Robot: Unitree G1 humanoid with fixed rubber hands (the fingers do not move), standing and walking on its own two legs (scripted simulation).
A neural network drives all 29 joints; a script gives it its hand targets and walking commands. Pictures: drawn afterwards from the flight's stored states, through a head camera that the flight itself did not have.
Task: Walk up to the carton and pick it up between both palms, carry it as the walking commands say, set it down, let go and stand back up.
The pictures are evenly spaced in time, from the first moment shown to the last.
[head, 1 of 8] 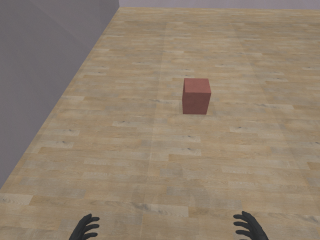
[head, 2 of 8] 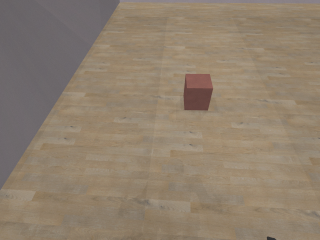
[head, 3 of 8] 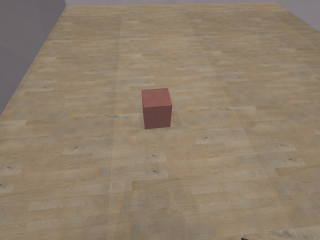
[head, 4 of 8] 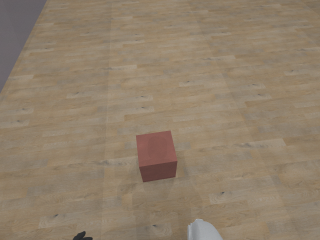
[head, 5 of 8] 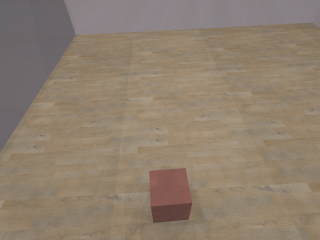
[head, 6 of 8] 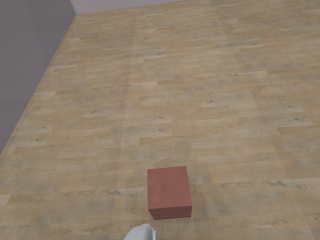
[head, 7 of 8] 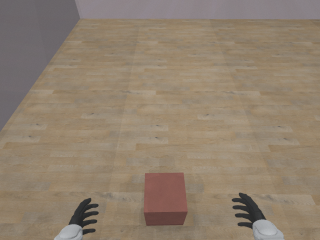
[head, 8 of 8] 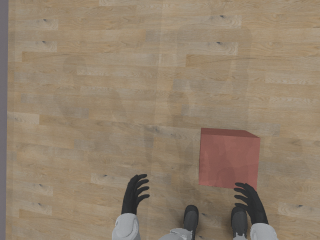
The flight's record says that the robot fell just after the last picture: yes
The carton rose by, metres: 0.00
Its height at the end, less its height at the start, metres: +0.00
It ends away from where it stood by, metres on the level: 0.00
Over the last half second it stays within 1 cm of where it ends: yes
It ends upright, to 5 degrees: yes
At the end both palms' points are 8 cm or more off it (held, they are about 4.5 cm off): yes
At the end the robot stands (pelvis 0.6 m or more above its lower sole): yes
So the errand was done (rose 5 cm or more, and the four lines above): no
